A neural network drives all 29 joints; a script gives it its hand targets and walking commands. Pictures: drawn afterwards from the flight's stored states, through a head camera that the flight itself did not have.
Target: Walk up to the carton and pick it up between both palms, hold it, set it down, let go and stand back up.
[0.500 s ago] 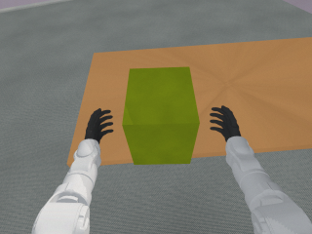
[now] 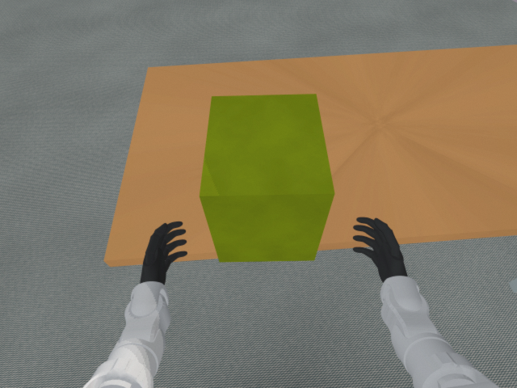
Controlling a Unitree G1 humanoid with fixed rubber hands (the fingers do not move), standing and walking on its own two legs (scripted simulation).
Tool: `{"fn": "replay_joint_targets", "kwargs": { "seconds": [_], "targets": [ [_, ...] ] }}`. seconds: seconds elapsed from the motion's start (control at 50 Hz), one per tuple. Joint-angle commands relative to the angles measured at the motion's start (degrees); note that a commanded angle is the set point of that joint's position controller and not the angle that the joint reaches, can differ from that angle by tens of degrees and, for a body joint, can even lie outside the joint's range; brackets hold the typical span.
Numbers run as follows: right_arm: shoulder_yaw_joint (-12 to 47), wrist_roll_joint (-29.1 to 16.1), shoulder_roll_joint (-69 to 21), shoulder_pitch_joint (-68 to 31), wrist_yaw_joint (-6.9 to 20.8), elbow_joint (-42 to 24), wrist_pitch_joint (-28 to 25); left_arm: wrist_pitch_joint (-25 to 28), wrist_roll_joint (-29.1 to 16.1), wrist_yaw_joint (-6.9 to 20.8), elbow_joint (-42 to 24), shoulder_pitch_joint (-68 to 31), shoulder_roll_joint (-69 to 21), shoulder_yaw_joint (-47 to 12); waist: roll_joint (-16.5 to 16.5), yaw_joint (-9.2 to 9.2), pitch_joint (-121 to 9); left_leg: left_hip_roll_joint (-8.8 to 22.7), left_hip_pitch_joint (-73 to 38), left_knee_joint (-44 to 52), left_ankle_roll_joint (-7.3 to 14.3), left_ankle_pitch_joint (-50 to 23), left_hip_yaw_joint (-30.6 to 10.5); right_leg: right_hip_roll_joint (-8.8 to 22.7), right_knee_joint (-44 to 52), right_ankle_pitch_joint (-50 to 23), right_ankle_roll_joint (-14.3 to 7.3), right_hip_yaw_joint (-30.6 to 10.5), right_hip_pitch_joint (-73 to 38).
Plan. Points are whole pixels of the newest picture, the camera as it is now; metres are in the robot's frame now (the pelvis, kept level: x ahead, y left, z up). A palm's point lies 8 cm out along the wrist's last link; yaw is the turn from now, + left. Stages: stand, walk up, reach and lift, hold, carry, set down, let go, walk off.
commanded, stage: set down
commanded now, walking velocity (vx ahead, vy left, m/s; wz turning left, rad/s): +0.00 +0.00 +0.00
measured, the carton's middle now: (265, 182) +0.49 -0.01 -0.03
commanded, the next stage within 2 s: none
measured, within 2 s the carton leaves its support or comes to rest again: neither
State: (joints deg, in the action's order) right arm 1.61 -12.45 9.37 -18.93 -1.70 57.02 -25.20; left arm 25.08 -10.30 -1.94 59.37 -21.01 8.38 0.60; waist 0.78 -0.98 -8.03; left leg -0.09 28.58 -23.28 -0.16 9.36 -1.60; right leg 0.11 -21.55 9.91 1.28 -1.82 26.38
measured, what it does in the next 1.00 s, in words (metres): stands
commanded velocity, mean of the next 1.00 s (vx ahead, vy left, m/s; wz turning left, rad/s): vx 0.00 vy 0.00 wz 0.00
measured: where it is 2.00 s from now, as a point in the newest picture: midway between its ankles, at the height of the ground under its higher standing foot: outside the picture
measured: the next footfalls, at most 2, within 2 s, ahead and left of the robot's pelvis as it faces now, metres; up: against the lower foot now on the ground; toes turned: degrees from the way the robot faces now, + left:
none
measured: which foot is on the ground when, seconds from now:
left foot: down 0.00-1.00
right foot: down 0.00-1.00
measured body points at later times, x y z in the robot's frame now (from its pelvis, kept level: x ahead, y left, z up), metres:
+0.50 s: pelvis +0.01 +0.00 +0.00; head +0.07 +0.01 +0.44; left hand +0.27 +0.19 -0.07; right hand +0.26 -0.21 -0.07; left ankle +0.01 +0.12 -0.74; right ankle -0.01 -0.13 -0.74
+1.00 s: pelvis +0.02 +0.00 +0.00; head +0.05 +0.00 +0.45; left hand +0.22 +0.20 -0.09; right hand +0.20 -0.21 -0.09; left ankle +0.01 +0.12 -0.74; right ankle -0.01 -0.13 -0.74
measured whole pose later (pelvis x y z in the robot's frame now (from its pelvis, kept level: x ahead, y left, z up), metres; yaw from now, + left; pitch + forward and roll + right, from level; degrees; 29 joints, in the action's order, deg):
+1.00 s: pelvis +0.02 +0.00 +0.00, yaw +0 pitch +4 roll +0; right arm 2.2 -5.9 7.0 6.7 -3.2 46.3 -18.1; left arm 3.7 -1.0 -2.1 34.0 8.2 7.5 -0.9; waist -1.0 0.3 -1.7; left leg -0.4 15.4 -25.8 -0.4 14.6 -1.9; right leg -0.2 -24.9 15.4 0.8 -2.9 13.8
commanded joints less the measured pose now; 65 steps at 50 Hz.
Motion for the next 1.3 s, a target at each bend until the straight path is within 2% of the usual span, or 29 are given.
{"fn": "replay_joint_targets", "kwargs": {
  "seconds": [0.0,0.1,0.2,0.3,0.44,0.6,0.82,1.02,1.28],
  "targets": [
    [-1.08,-0.40,5.50,-12.08,0.75,-7.43,-5.98,5.24,0.06,-0.39,-8.78,-11.17,5.59,0.77,-0.09,-0.38,-21.71,-1.80,-14.25,-4.78,-1.69,-19.83,-0.79,-1.75,-1.81,-9.62,-0.25,-0.80,-4.10],
    [-1.35,-0.60,5.86,-9.31,1.50,-6.38,-8.90,6.78,0.12,-0.58,-9.37,-7.55,5.35,0.34,0.05,-0.43,-21.79,-1.81,-12.53,-7.27,-1.59,-17.79,-1.11,-1.81,-5.07,-7.97,-0.24,-0.51,-1.11],
    [-2.68,0.85,6.61,-7.32,1.96,-8.38,-7.34,4.63,0.08,-0.77,-12.45,-4.64,5.36,-0.67,-0.95,-0.69,-21.70,-1.65,-14.92,-6.68,-1.51,-13.67,-0.82,-1.90,-5.13,-4.47,-0.48,0.59,-1.07],
    [-1.99,0.77,6.09,-2.33,2.25,-9.60,-5.90,2.48,1.57,-0.84,-16.59,1.01,4.94,-0.89,-0.24,-0.39,-19.69,-2.07,-16.25,-6.20,-2.32,-16.66,-0.74,-2.21,-5.12,-8.41,-0.42,0.42,-5.36],
    [-1.05,1.31,4.70,4.70,1.62,-8.32,-3.57,-1.50,3.63,-0.30,-18.42,7.85,4.31,-0.51,-0.29,-0.05,-10.62,-2.06,-16.84,-4.49,-2.10,-14.18,-0.40,-1.97,-3.48,-8.05,-0.60,-0.16,-8.92],
    [-1.13,3.07,4.52,10.00,0.78,-12.22,-2.01,-5.49,4.88,-0.37,-23.65,13.81,4.35,-0.79,-0.99,0.29,-7.92,-1.92,-17.78,-3.78,-2.01,-14.04,-0.27,-1.83,-3.56,-10.68,-1.06,-0.89,-12.63],
    [-0.57,5.65,2.87,18.21,-0.89,-16.11,1.86,-14.40,7.99,-0.50,-30.70,22.19,3.65,-0.41,-0.87,1.10,-4.86,-2.07,-19.32,-2.49,-2.18,-14.46,0.08,-1.97,-2.80,-13.45,-1.33,-0.81,-15.07],
    [-1.38,7.55,2.72,22.79,-2.37,-19.24,8.30,-24.30,10.46,-0.28,-35.58,25.68,2.89,0.10,-0.72,1.60,-1.70,-2.11,-19.87,0.06,-2.17,-12.25,0.61,-2.30,-0.48,-11.43,-1.68,0.03,-14.85],
    [-2.23,10.00,1.98,24.74,-2.77,-21.67,15.84,-32.35,11.20,-0.07,-34.82,24.45,3.15,1.05,-0.79,1.73,-0.09,-1.59,-17.85,1.19,-1.33,-7.87,1.68,-1.60,0.06,-6.99,-1.77,0.29,-14.20]
  ]
}}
